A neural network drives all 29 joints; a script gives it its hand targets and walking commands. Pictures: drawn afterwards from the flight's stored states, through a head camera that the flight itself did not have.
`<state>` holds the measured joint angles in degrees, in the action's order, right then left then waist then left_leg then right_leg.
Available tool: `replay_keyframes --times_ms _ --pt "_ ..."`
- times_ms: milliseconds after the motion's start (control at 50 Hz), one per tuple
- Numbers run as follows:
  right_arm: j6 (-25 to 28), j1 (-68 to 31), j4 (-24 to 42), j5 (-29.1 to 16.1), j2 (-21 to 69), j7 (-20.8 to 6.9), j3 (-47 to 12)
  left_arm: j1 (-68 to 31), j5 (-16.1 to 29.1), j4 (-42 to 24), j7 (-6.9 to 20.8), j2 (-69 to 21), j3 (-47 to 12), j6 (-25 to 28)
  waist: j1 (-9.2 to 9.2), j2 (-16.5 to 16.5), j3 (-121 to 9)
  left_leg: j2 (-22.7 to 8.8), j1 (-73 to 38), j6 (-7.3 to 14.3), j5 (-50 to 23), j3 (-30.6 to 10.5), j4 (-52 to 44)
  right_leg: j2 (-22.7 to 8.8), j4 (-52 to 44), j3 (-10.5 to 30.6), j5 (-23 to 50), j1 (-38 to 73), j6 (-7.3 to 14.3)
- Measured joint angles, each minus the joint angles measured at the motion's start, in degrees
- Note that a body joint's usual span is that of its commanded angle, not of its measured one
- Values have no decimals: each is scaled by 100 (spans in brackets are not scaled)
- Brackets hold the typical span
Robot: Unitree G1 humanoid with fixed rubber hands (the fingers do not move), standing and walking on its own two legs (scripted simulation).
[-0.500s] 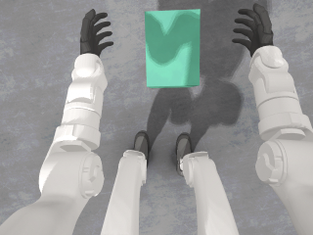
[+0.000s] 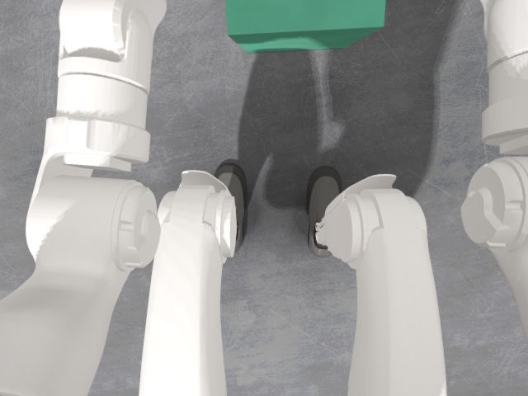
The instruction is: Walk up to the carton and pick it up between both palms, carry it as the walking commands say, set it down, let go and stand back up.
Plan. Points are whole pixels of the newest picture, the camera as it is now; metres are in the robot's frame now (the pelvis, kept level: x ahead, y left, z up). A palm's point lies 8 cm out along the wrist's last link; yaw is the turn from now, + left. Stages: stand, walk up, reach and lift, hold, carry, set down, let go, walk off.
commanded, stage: reach and lift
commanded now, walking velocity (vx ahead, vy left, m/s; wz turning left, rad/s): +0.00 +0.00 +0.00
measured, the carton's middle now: out of the picture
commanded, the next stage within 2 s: none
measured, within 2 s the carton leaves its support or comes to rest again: neither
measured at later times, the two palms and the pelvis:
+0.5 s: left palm out of the picture +0.56 +0.17 -0.29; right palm out of the picture +0.57 -0.17 -0.31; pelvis +0.00 +0.00 -0.10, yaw +1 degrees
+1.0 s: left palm out of the picture +0.55 +0.17 -0.29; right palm out of the picture +0.57 -0.17 -0.30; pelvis +0.00 +0.01 -0.11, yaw +0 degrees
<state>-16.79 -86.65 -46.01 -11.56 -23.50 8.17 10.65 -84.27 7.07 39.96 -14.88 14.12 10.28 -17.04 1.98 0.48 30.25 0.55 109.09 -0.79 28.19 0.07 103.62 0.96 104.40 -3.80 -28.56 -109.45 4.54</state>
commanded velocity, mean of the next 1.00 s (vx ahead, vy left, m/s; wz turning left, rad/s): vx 0.00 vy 0.00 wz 0.00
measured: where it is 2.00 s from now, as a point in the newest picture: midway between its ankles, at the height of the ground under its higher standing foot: (275, 225)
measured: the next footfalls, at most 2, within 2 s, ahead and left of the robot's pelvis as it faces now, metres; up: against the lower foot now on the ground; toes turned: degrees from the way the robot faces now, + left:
none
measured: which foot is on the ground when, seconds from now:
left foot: down 0.00-1.00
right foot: down 0.00-1.00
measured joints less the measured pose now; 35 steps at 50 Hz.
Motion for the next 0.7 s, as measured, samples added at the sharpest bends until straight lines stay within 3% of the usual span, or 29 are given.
replay_keyframes --times_ms 160,300,480,600,700 --pt "415 -183 -1916 327 -3 -336 -67 -100 1 1977 338 71 191 442 0 0 -956 7 825 0 57 34 503 -32 525 0 -68 -839 26" --pt "884 -453 -1939 307 -49 -398 -66 -357 -1 2005 419 81 98 943 0 3 -360 -12 1139 0 100 64 956 -40 979 0 -88 -1171 25" --pt "885 -600 -1816 -103 -86 -166 -358 -564 274 1905 338 324 -353 961 0 55 2 -9 1702 0 175 112 1627 -85 1668 0 -163 -1750 42" --pt "994 -600 -2058 -119 -87 -169 -463 -580 350 2349 360 355 -518 1063 0 57 -23 -7 1816 13 270 135 1950 -105 1992 0 -262 -1859 44" --pt "1038 -599 -2058 -119 -87 -169 -463 -580 416 2358 361 377 -534 1112 0 57 -17 -4 1827 24 271 137 2006 -108 2038 0 -264 -1859 32"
